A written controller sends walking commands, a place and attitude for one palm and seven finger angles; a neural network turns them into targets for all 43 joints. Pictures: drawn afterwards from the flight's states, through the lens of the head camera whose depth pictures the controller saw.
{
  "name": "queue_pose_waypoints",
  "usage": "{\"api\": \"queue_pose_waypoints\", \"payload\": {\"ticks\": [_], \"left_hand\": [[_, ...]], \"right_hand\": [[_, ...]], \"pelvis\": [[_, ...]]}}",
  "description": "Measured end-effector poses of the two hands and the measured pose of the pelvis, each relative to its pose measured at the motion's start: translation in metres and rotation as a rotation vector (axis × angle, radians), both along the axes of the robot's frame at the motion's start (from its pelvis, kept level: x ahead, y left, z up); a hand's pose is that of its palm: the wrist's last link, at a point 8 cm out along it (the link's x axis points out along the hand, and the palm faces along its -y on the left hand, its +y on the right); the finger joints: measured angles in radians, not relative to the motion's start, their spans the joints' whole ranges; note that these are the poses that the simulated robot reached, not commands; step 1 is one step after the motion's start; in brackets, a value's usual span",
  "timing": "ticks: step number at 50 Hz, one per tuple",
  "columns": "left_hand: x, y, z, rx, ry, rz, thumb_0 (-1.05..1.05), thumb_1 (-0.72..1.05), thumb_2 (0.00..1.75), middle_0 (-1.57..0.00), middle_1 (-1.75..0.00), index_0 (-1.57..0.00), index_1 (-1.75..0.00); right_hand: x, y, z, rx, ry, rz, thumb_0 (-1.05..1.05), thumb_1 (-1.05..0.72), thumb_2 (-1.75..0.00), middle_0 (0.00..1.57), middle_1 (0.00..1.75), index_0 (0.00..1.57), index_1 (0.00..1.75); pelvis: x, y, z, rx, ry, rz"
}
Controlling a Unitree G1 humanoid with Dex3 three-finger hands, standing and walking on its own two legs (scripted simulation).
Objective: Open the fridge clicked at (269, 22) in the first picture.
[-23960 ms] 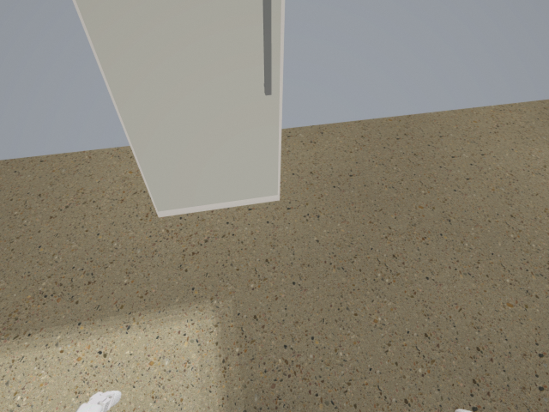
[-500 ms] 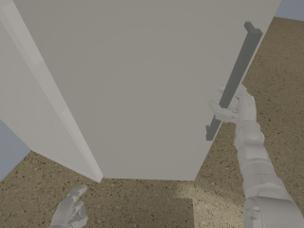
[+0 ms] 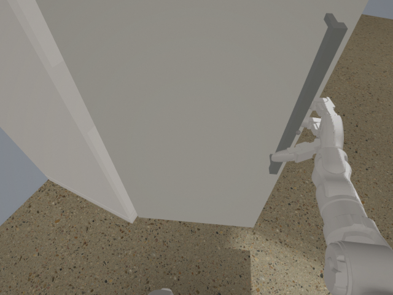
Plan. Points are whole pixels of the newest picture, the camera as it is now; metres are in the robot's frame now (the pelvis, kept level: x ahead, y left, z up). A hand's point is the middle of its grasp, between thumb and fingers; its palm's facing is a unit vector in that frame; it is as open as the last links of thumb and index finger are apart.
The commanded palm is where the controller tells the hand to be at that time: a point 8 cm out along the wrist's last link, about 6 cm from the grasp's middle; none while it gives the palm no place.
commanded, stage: slip the hand off the handle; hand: right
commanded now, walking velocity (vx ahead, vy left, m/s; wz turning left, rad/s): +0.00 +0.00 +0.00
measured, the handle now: (294, 113) +0.50 -0.14 +0.11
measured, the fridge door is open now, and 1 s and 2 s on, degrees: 69 68 68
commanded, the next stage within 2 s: draw the hand back to the body in 1.26 s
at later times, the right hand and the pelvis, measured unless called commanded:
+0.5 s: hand (336, 142) +0.43 -0.23 +0.10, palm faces +0.16 +0.97 -0.17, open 14.7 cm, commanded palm +0.40 -0.27 +0.11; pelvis +0.03 +0.01 +0.01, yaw -1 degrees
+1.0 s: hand (347, 179) +0.35 -0.23 +0.09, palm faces +0.20 +0.97 -0.17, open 14.7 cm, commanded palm +0.31 -0.27 +0.11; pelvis +0.03 +0.01 +0.01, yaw -1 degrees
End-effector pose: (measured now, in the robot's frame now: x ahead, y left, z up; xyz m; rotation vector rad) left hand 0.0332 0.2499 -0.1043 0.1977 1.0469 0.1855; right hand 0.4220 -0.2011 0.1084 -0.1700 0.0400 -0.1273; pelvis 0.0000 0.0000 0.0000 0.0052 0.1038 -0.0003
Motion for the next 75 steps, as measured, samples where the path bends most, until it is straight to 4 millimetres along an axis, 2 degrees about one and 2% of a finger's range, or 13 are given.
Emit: {"api": "queue_pose_waypoints", "payload": {"ticks": [8,18,28,34,41,46,52,56,63,67,70,73,75], "left_hand": [[0.032,0.009,0.011,0.028,-0.056,-0.001,0.02,0.91,0.90,-0.20,-0.30,-0.20,-0.30],[0.077,0.020,0.020,0.058,-0.087,-0.045,0.01,0.91,0.90,-0.20,-0.30,-0.20,-0.30],[0.113,0.013,0.022,0.047,-0.137,-0.075,0.01,0.91,0.90,-0.20,-0.30,-0.20,-0.30],[0.118,0.005,0.021,0.016,-0.157,-0.074,0.01,0.91,0.90,-0.20,-0.30,-0.20,-0.30],[0.124,-0.001,0.020,-0.017,-0.190,-0.089,0.01,0.91,0.90,-0.20,-0.30,-0.20,-0.30],[0.134,-0.002,0.026,-0.009,-0.230,-0.113,0.02,0.91,0.90,-0.20,-0.30,-0.20,-0.30],[0.147,-0.002,0.033,0.009,-0.294,-0.145,0.02,0.91,0.90,-0.20,-0.30,-0.20,-0.30],[0.153,-0.003,0.038,0.011,-0.335,-0.157,0.02,0.91,0.90,-0.20,-0.30,-0.20,-0.30],[0.156,-0.005,0.043,0.003,-0.384,-0.164,0.02,0.91,0.90,-0.20,-0.30,-0.20,-0.30],[0.155,-0.006,0.044,0.004,-0.389,-0.173,0.02,0.91,0.90,-0.20,-0.30,-0.20,-0.30],[0.154,-0.007,0.041,0.009,-0.378,-0.186,0.02,0.91,0.90,-0.20,-0.30,-0.20,-0.30],[0.152,-0.008,0.039,0.022,-0.374,-0.186,0.02,0.91,0.90,-0.20,-0.30,-0.20,-0.30],[0.152,-0.009,0.040,0.027,-0.383,-0.181,0.02,0.91,0.90,-0.20,-0.30,-0.20,-0.30]], "right_hand": [[0.007,-0.021,-0.001,0.006,0.025,-0.029,-0.01,0.54,-0.20,0.28,1.16,0.32,1.20],[-0.014,-0.063,-0.004,-0.002,0.011,-0.056,-0.01,0.54,-0.20,0.26,1.15,0.26,1.16],[-0.021,-0.076,0.002,0.001,0.009,-0.032,-0.01,0.55,-0.20,0.25,1.15,0.25,1.15],[-0.029,-0.077,0.004,0.009,0.002,-0.022,-0.01,0.54,-0.20,0.25,1.15,0.25,1.15],[-0.065,-0.063,-0.003,0.019,-0.005,-0.002,-0.01,0.54,-0.20,0.25,1.15,0.25,1.15],[-0.091,-0.068,-0.010,0.016,0.008,-0.055,-0.01,0.54,-0.20,0.26,1.15,0.25,1.15],[-0.114,-0.076,0.000,-0.008,-0.027,-0.067,-0.01,0.55,-0.20,0.26,1.15,0.25,1.15],[-0.122,-0.072,0.004,0.006,-0.029,-0.038,-0.01,0.55,-0.20,0.25,1.15,0.25,1.15],[-0.138,-0.063,-0.006,0.025,0.017,-0.025,-0.01,0.55,-0.20,0.25,1.15,0.25,1.15],[-0.150,-0.064,-0.007,0.014,0.006,-0.050,-0.01,0.55,-0.20,0.26,1.15,0.25,1.15],[-0.152,-0.068,-0.005,0.000,-0.007,-0.065,-0.01,0.55,-0.20,0.26,1.15,0.25,1.15],[-0.149,-0.071,0.003,0.175,-0.100,-0.051,-0.02,0.55,-0.20,0.25,1.15,0.25,1.15],[-0.147,-0.072,0.012,0.216,-0.154,-0.027,-0.02,0.55,-0.20,0.25,1.15,0.25,1.15]], "pelvis": [[0.009,0.002,0.003,-0.001,0.009,0.012],[0.025,0.006,0.005,0.008,0.010,-0.007],[0.034,0.007,0.005,0.013,0.005,-0.024],[0.039,0.007,0.006,0.010,0.007,-0.014],[0.040,0.007,0.006,0.007,-0.017,-0.009],[0.035,0.011,0.006,0.004,-0.037,-0.013],[0.028,0.015,0.006,0.008,-0.058,-0.027],[0.024,0.016,0.007,0.008,-0.067,-0.035],[0.023,0.017,0.007,0.003,-0.077,-0.030],[0.022,0.018,0.007,0.003,-0.084,-0.030],[0.021,0.019,0.006,0.005,-0.088,-0.037],[0.020,0.019,0.007,0.009,-0.099,-0.043],[0.022,0.018,0.008,0.009,-0.101,-0.040]]}}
